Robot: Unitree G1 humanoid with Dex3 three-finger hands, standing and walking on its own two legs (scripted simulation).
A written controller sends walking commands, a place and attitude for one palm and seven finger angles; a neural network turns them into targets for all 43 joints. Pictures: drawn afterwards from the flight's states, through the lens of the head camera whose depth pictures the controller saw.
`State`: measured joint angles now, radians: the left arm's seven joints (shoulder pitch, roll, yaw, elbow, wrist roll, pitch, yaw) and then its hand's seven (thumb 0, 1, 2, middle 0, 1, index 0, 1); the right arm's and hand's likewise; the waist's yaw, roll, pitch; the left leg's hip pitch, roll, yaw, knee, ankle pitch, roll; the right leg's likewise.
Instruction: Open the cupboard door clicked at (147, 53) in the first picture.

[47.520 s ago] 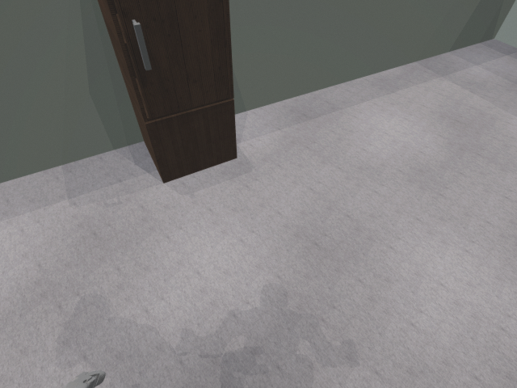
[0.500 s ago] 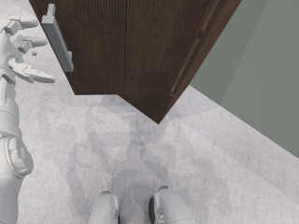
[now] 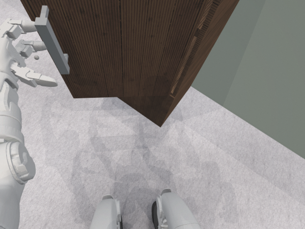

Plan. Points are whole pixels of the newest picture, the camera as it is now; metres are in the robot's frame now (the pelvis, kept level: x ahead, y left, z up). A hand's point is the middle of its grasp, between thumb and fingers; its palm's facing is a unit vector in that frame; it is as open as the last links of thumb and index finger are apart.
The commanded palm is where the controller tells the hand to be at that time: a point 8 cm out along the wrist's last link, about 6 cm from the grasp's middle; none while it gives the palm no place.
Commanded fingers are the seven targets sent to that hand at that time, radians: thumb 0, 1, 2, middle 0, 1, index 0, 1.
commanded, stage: slide the fingers in behind the handle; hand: left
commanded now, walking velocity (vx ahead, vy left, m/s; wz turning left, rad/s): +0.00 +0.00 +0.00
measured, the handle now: (56, 43) +0.56 +0.20 +0.07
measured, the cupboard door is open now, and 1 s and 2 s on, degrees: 41 41 41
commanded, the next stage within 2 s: close the thumb around the handle in 1.32 s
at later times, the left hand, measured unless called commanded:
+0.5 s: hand (52, 56) +0.52 +0.20 +0.07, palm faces +0.01 -1.00 -0.02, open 13.9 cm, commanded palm +0.50 +0.23 +0.07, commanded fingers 0.00 -0.50 0.30 -0.30 -1.20 -0.30 -1.20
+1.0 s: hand (64, 57) +0.51 +0.17 +0.08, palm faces +0.03 -1.00 -0.01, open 14.1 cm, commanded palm +0.49 +0.21 +0.07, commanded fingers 0.00 -0.50 0.30 -0.30 -1.20 -0.30 -1.20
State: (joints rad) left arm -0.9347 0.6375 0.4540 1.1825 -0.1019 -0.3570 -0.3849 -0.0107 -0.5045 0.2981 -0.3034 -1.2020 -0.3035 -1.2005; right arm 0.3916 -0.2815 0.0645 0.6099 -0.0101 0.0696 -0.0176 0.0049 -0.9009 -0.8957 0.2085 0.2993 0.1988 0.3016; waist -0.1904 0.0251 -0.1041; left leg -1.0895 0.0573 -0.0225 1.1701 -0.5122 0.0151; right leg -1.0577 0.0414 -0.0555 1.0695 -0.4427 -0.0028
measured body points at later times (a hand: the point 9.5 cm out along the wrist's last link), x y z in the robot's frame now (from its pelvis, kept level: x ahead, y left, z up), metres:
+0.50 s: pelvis +0.00 +0.00 +0.00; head +0.15 +0.02 +0.42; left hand +0.51 +0.25 +0.08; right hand +0.01 -0.26 -0.11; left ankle +0.01 +0.11 -0.65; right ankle +0.03 -0.12 -0.65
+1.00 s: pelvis +0.01 -0.01 +0.00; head +0.14 +0.01 +0.43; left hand +0.51 +0.23 +0.08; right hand +0.02 -0.27 -0.11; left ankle +0.01 +0.11 -0.65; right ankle +0.03 -0.12 -0.65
